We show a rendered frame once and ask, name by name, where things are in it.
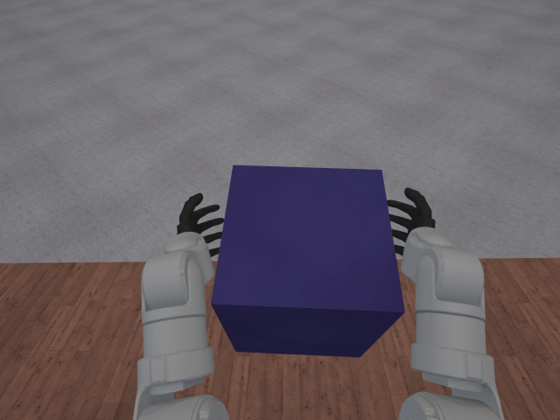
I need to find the carton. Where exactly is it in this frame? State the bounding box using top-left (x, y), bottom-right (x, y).
top-left (211, 165), bottom-right (405, 358)

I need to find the robot left hand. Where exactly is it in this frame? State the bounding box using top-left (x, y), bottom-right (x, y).
top-left (177, 193), bottom-right (224, 257)

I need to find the right robot forearm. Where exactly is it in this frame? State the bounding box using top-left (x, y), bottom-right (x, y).
top-left (401, 227), bottom-right (504, 420)

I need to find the right robot upper arm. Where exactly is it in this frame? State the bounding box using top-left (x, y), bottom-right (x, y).
top-left (399, 391), bottom-right (500, 420)

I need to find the left robot forearm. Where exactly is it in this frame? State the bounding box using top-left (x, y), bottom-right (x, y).
top-left (133, 232), bottom-right (214, 420)

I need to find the robot right hand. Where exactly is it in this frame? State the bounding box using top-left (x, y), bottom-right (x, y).
top-left (387, 187), bottom-right (435, 256)

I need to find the left robot upper arm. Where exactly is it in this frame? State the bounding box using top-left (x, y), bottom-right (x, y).
top-left (138, 395), bottom-right (229, 420)

